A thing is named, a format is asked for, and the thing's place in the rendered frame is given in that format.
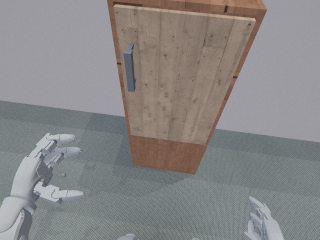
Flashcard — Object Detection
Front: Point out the right robot hand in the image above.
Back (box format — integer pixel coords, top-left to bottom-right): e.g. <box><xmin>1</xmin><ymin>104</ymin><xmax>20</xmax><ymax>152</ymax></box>
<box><xmin>244</xmin><ymin>196</ymin><xmax>285</xmax><ymax>240</ymax></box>

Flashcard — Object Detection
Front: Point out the handle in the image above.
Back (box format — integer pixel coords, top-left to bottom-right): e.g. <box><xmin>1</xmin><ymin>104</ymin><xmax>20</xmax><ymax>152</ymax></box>
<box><xmin>123</xmin><ymin>43</ymin><xmax>137</xmax><ymax>92</ymax></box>

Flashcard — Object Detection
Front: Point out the robot left forearm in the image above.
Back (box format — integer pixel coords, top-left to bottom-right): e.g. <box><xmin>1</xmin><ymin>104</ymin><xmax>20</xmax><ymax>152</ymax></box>
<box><xmin>0</xmin><ymin>196</ymin><xmax>37</xmax><ymax>240</ymax></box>

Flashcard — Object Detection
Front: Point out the cupboard door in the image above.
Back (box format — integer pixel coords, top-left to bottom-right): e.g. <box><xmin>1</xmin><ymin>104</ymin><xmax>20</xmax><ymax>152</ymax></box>
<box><xmin>113</xmin><ymin>4</ymin><xmax>256</xmax><ymax>145</ymax></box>

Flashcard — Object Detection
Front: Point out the left robot hand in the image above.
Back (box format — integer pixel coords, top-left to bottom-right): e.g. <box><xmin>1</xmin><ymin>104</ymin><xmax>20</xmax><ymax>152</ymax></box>
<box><xmin>10</xmin><ymin>133</ymin><xmax>85</xmax><ymax>206</ymax></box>

